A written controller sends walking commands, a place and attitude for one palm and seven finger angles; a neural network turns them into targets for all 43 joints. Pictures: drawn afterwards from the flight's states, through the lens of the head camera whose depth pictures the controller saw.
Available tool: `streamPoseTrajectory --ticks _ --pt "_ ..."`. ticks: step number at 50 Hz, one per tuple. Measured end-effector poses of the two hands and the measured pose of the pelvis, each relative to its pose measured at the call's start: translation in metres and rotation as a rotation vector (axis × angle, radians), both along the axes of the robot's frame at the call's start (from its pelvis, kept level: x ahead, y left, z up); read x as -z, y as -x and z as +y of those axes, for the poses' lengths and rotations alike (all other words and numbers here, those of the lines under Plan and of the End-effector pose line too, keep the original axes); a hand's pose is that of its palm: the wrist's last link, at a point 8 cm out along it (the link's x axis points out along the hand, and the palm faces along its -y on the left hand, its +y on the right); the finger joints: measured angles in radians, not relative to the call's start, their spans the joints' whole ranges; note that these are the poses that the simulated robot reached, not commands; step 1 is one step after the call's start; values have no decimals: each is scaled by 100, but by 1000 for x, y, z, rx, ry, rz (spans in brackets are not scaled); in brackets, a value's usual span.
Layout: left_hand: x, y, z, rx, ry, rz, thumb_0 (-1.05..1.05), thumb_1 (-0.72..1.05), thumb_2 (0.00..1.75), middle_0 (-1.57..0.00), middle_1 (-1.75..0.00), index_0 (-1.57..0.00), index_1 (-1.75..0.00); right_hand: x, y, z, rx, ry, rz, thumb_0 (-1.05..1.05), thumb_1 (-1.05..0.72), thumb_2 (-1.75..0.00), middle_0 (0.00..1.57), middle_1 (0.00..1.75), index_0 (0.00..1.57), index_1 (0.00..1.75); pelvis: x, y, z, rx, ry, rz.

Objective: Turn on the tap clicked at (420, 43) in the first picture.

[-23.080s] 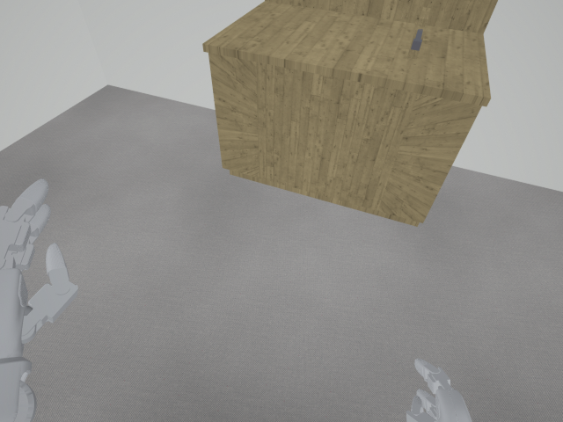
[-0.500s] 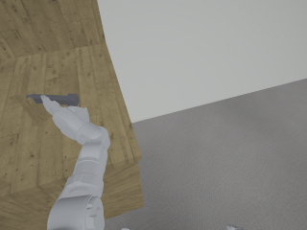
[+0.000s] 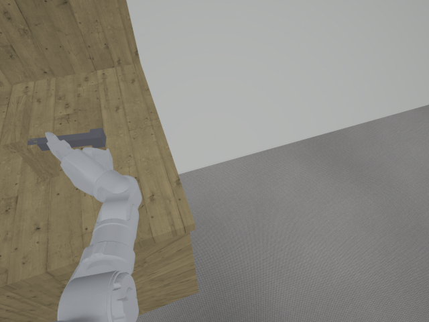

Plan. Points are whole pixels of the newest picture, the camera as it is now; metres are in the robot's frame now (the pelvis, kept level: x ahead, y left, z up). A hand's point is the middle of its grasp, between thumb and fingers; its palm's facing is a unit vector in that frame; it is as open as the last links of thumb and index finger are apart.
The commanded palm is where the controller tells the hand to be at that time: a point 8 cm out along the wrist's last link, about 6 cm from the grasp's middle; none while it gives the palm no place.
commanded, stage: lift the hand up off the lever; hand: left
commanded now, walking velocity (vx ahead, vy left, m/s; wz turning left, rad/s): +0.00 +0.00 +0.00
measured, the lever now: (97, 138) +0.46 +0.24 +0.08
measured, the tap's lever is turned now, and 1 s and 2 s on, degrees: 80 80 80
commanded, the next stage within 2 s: none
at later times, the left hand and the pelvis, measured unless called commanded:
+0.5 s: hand (99, 154) +0.40 +0.22 +0.10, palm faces +0.82 -0.57 -0.08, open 7.8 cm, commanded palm +0.35 +0.22 +0.11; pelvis +0.00 +0.01 +0.01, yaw +1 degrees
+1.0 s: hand (99, 150) +0.39 +0.21 +0.13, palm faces +0.82 -0.57 -0.08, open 7.8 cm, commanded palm +0.34 +0.21 +0.13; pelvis -0.01 +0.00 +0.01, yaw +1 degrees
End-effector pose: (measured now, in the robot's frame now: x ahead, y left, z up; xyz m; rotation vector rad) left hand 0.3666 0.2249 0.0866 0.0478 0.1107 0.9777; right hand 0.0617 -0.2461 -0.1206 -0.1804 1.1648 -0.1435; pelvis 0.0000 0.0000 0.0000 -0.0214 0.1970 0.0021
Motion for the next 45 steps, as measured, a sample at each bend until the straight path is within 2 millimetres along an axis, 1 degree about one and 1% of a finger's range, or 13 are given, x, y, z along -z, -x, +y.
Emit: streamPoseTrajectory --ticks 5,12,18,23,29,36,40,45 --pt "-1 5 0 9 9 -11 2 90 90 -16 -15 -14 -15 -2 -8 4 -16 2 -10 1 -90 -89 20 30 20 30 -2 -2 4 -5 4 -17" --pt "-8 6 -5 29 22 -8 2 90 90 -16 -15 -15 -15 -8 -36 15 -48 -8 -77 1 -90 -89 20 30 20 30 -3 -3 8 -6 5 -28" --pt "-15 11 0 15 23 0 2 90 90 -16 -15 -15 -15 -15 -59 25 -72 -25 -139 1 -90 -89 20 30 20 30 -6 -3 9 -5 3 -41" --pt "-20 17 5 11 16 3 2 90 90 -16 -15 -15 -15 -19 -70 30 -94 -29 -161 1 -90 -89 20 30 20 30 -7 -2 10 -13 4 -56" --pt "-27 19 0 27 7 -6 2 90 90 -15 -15 -15 -15 -20 -73 30 -108 -25 -163 1 -90 -89 20 30 20 30 -8 1 10 -20 5 -65" --pt "-32 21 -10 37 24 2 2 90 90 -16 -15 -15 -15 -19 -68 28 -92 -30 -158 1 -90 -89 20 30 20 30 -10 2 8 -14 0 -74" --pt "-33 24 -10 22 25 19 2 90 90 -16 -15 -15 -15 -20 -63 26 -82 -30 -156 1 -90 -89 20 30 20 30 -11 3 6 -11 -2 -84" --pt "-39 26 -7 8 11 4 2 90 90 -16 -15 -15 -15 -20 -58 22 -76 -25 -154 1 -90 -89 20 30 20 30 -12 5 4 -11 -3 -91"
